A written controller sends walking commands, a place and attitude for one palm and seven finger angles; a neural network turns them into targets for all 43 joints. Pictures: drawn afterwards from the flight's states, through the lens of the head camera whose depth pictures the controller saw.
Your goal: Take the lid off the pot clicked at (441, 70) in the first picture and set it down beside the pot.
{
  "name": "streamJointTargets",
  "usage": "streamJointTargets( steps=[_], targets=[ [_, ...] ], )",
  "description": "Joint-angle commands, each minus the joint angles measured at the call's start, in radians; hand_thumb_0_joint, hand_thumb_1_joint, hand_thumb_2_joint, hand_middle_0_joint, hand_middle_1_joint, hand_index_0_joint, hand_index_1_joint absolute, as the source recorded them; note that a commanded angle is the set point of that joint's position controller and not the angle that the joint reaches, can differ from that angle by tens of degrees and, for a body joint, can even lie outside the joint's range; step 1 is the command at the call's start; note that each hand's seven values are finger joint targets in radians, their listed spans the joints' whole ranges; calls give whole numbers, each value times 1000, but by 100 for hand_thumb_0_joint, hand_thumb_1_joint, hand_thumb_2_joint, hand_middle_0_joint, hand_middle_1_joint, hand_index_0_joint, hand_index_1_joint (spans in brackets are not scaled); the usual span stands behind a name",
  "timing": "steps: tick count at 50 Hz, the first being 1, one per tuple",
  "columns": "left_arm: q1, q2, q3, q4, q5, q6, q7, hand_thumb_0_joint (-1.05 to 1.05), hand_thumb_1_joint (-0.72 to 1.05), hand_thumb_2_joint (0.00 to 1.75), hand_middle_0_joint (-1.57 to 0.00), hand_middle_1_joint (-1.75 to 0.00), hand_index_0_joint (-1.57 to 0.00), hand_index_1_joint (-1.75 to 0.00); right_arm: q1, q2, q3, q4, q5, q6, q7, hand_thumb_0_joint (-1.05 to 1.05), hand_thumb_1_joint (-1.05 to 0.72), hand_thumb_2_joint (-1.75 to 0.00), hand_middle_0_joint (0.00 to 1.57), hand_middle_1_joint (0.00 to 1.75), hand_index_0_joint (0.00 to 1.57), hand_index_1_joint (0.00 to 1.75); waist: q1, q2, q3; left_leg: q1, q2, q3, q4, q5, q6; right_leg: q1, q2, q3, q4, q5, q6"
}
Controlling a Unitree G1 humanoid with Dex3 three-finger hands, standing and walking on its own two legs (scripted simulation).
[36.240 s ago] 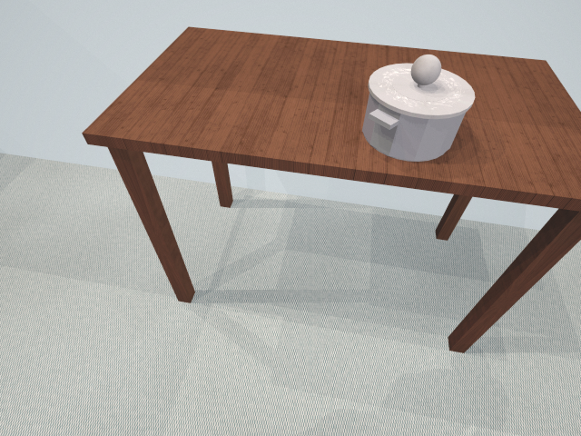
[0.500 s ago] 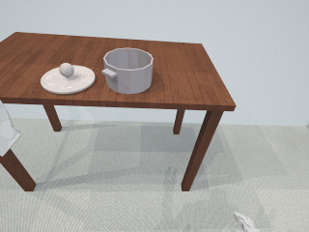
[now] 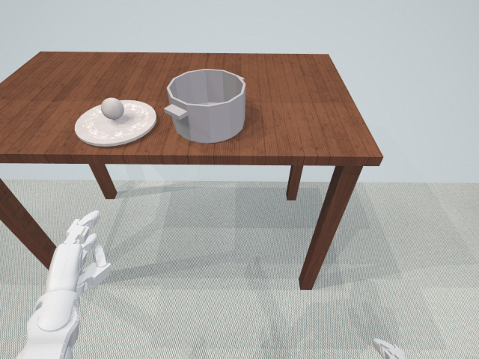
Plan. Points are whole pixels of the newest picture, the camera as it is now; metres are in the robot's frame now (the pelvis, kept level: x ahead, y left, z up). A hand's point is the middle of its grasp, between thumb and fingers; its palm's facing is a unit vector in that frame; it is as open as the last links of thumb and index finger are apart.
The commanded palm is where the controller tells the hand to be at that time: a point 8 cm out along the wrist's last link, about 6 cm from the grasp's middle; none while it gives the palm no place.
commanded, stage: stop stepping back and stand still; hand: left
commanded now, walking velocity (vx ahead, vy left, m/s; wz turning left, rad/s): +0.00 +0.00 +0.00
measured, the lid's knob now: (112, 108) +0.69 +0.34 +0.08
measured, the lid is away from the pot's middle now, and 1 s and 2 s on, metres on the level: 0.25 0.25 0.25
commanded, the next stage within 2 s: let the arm hang, fingers relaxed in 1.20 s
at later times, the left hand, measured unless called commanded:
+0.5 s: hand out of the picture +0.04 +0.16 -0.17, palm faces +0.02 -0.97 -0.24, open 7.3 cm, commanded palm none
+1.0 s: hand out of the picture +0.10 +0.14 -0.17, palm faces +0.03 -0.98 -0.19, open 7.3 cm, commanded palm none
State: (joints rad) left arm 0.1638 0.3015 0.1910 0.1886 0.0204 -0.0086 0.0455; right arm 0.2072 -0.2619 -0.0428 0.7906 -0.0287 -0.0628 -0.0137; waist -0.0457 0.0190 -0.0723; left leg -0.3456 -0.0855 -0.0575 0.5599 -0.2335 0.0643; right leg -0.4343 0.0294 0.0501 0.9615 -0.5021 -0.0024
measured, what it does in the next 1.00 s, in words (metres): steps on the spot: right foot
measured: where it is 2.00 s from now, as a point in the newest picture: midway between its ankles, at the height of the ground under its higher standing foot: outside the picture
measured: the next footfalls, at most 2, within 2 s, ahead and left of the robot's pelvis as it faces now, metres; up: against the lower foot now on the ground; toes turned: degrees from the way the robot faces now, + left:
right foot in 0.14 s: +0.07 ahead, -0.15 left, +0.00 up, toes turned +4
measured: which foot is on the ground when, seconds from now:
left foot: down 0.00-1.00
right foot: up 0.00-0.12, down 0.14-1.00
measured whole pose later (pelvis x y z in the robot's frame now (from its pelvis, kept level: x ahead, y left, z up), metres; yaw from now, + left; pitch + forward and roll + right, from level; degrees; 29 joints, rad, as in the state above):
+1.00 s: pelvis +0.06 -0.04 +0.01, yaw -1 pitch +0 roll -1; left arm 0.22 0.16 0.02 1.09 0.00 0.00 0.04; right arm 0.29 -0.13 -0.04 1.07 -0.01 -0.01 -0.05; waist -0.01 0.00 0.04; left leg -0.18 -0.01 -0.07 0.49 -0.31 0.00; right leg -0.17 0.04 0.06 0.46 -0.29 -0.01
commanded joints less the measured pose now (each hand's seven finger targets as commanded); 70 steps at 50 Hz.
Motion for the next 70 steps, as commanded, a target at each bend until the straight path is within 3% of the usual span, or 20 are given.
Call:
streamJointTargets(
  steps=[1, 3, 4, 5, 6, 7, 8, 10, 11, 13, 15, 17, 22, 28, 34, 38, 47, 53, 62, 70],
  targets=[
    [-5, 0, -112, 245, 0, 26, -32, 0, 90, 90, -20, -30, -20, -30, 33, -131, -45, -57, -18, 13, -15, 0, -90, -90, 20, 30, 20, 30, 24, -12, 1, 123, 325, -324, -193, 393, 162, -66, -50, 65, 30, -6, 11],
    [26, 14, -128, 372, -1, 38, -35, 0, 90, 90, -20, -30, -20, -30, 1, -120, -33, -46, -13, 26, -16, 0, -90, -90, 20, 30, 20, 30, 58, 79, 1, -3, 270, -230, -209, 243, 92, 160, -35, 20, -184, 59, 4],
    [75, 22, -131, 443, -1, 35, -37, 0, 90, 90, -20, -30, -20, -30, -10, -111, -28, -28, -3, 32, -17, 0, -90, -90, 20, 30, 20, 30, 81, 106, -5, -71, 226, -175, -170, 174, 54, 298, -23, 7, -313, 166, 2],
    [104, 51, -130, 504, 0, 29, -34, 0, 90, 90, -20, -30, -20, -30, 6, -81, -25, -5, 9, 37, -13, 0, -90, -90, 20, 30, 20, 30, 88, 56, 5, -134, 154, -126, -111, 52, 14, 384, -37, 61, -424, 233, -7],
    [106, 91, -130, 545, 4, 21, -28, 0, 90, 90, -20, -30, -20, -30, 36, -39, -19, 9, 17, 45, -11, 0, -90, -90, 20, 30, 20, 30, 70, -52, 35, -144, 51, -48, -11, -130, -30, 334, -141, 230, -570, 140, -52],
    [70, 121, -134, 567, 2, 17, -27, 0, 90, 90, -20, -30, -20, -30, 69, -20, -19, 27, 22, 53, -8, 0, -90, -90, 20, 30, 20, 30, 32, -50, 78, -77, 25, 6, 77, -200, -49, 194, -254, 361, -693, -18, -122],
    [20, 131, -142, 581, 0, 16, -27, 0, 90, 90, -20, -30, -20, -30, 118, -15, -22, 57, 22, 63, -2, 0, -90, -90, 20, 30, 20, 30, -6, -24, 81, 42, 29, 22, 108, -181, -54, 66, -271, 365, -744, -136, -144],
    [-5, 43, -124, 610, 2, 9, -16, 0, 90, 90, -20, -30, -20, -30, 170, 7, -34, 104, 9, 75, -10, 0, -90, -90, 20, 30, 20, 30, -20, -88, 73, 114, 57, 6, 115, -117, -42, 15, -208, 309, -720, -78, -148],
    [-5, 32, -130, 636, -4, 10, -14, 0, 90, 90, -20, -30, -20, -30, 200, 14, -30, 130, 10, 72, -12, 0, -90, -90, 20, 30, 20, 30, -27, -49, 65, 142, 76, -8, 70, -84, -33, 16, -179, 258, -683, -31, -135],
    [18, 9, -138, 679, -10, 16, -14, 0, 90, 90, -20, -30, -20, -30, 219, 14, -25, 155, 7, 71, -16, 0, -90, -90, 20, 30, 20, 30, -16, 26, 84, 111, 118, -68, -50, -85, -16, 52, -104, 150, -610, 23, -98],
    [58, 0, -143, 725, -15, 23, -18, 0, 90, 90, -20, -30, -20, -30, 216, 6, -25, 166, 5, 68, -20, 0, -90, -90, 20, 30, 20, 30, 14, 74, 121, 14, 158, -130, -153, -122, 0, 130, -56, 86, -555, 90, -71],
    [92, -16, -151, 766, -18, 20, -18, 0, 90, 90, -20, -30, -20, -30, 217, 0, -22, 177, 10, 59, -25, 0, -90, -90, 20, 30, 20, 30, 34, 34, 110, -17, 181, -149, -188, -67, 7, 224, -46, 53, -529, 216, -58],
    [126, -27, -159, 825, -22, 9, -11, 0, 90, 90, -20, -30, -20, -30, 245, 30, -14, 219, 20, 51, -31, 0, -90, -90, 20, 30, 20, 30, 33, -7, 54, 62, 162, -89, -144, 99, -7, 284, -73, 56, -537, 370, -57],
    [131, -42, -161, 855, -21, 5, -2, 0, 90, 90, -20, -30, -20, -30, 227, 58, -16, 249, 23, 54, -33, 0, -90, -90, 20, 30, 20, 30, 30, -39, 118, 95, 152, -54, -123, 118, -17, 245, -79, 65, -557, 407, -54],
    [122, -60, -154, 865, -18, 4, -1, 0, 90, 90, -20, -30, -20, -30, 192, 65, -15, 268, 22, 51, -37, 0, -90, -90, 20, 30, 20, 30, 31, 1, 142, 117, 162, -55, -134, 144, -15, 235, -75, 60, -549, 428, -52],
    [117, -57, -152, 863, -17, 2, -1, 0, 90, 90, -20, -30, -20, -30, 181, 67, -19, 264, 21, 52, -36, 0, -90, -90, 20, 30, 20, 30, 30, -20, 141, 124, 156, -45, -128, 140, -17, 243, -77, 68, -556, 447, -53],
    [105, -44, -147, 856, -20, -1, -3, 0, 90, 90, -20, -30, -20, -30, 178, 42, -16, 258, 22, 45, -41, 0, -90, -90, 20, 30, 20, 30, 27, 7, 82, 173, 163, -40, -120, 238, -20, 288, -83, 62, -541, 534, -54],
    [102, -48, -147, 856, -19, 0, 0, 0, 90, 90, -20, -30, -20, -30, 178, 48, -17, 264, 24, 47, -42, 0, -90, -90, 20, 30, 20, 30, 28, -17, 120, 162, 160, -40, -128, 225, -20, 283, -82, 60, -553, 528, -52],
    [107, -53, -145, 860, -21, 1, 0, 0, 90, 90, -20, -30, -20, -30, 195, 51, -15, 277, 23, 44, -45, 0, -90, -90, 20, 30, 20, 30, 28, 15, 105, 181, 169, -46, -140, 254, -15, 292, -79, 49, -548, 519, -51],
    [116, -60, -146, 867, -21, 1, 1, 0, 90, 90, -20, -30, -20, -30, 202, 61, -14, 286, 23, 45, -45, 0, -90, -90, 20, 30, 20, 30, 27, -9, 118, 178, 164, -42, -142, 229, -17, 291, -81, 53, -556, 513, -52]
  ],
)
